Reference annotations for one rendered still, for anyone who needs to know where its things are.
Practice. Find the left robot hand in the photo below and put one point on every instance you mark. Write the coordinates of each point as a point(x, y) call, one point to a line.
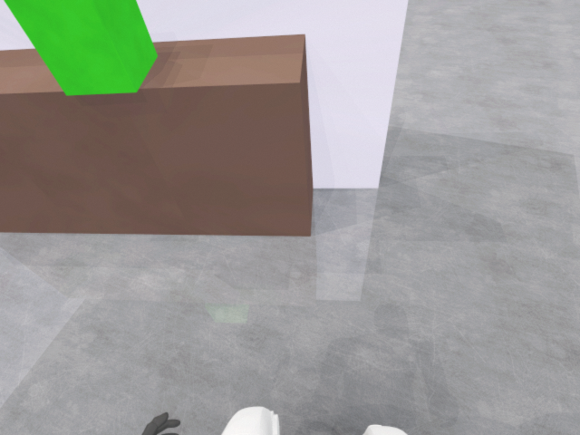
point(159, 424)

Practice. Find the left robot thigh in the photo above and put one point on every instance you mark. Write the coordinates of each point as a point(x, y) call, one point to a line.
point(253, 421)

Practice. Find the pedestal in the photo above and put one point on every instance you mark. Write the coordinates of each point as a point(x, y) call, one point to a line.
point(216, 141)

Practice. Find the carton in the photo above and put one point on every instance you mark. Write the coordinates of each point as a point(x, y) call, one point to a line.
point(90, 46)

